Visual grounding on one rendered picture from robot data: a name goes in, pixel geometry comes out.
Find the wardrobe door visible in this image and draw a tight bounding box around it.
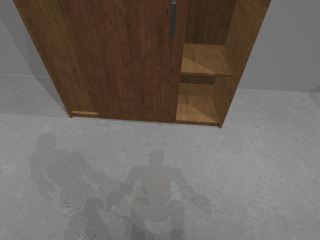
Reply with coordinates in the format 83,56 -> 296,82
22,0 -> 98,112
62,0 -> 189,122

